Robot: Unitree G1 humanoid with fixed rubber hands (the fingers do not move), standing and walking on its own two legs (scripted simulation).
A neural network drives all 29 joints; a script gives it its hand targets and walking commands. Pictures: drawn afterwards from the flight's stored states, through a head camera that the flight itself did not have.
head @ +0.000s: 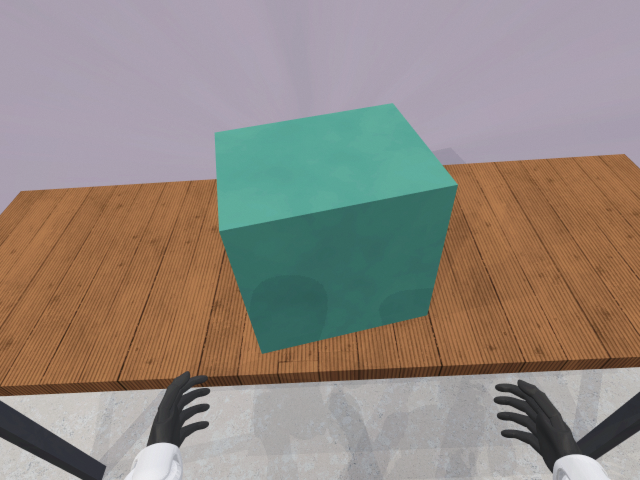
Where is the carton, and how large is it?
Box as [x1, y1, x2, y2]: [215, 103, 457, 353]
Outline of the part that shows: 392,103 215,132 219,232 262,353 425,315 427,313 457,184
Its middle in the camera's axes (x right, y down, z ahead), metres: +0.01 -0.01 +0.61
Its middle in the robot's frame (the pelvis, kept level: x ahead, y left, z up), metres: +0.48 +0.03 +0.05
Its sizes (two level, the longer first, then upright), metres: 0.280 0.220 0.274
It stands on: a table, 0.69 m high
